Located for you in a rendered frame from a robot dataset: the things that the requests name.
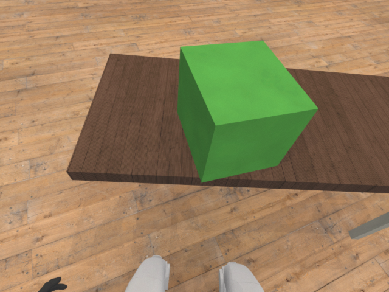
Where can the robot thigh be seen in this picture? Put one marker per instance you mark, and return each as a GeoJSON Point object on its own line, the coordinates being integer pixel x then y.
{"type": "Point", "coordinates": [151, 276]}
{"type": "Point", "coordinates": [236, 277]}

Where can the table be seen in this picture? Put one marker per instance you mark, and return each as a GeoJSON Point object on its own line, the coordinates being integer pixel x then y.
{"type": "Point", "coordinates": [133, 134]}

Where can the left robot hand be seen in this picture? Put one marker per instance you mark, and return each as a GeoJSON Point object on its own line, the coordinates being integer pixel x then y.
{"type": "Point", "coordinates": [53, 285]}

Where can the carton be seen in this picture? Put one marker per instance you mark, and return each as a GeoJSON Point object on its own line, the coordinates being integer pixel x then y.
{"type": "Point", "coordinates": [240, 108]}

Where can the right robot thigh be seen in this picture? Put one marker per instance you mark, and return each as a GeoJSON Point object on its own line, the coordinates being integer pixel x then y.
{"type": "Point", "coordinates": [236, 277]}

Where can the left robot thigh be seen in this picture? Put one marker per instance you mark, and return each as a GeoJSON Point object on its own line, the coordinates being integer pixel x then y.
{"type": "Point", "coordinates": [151, 276]}

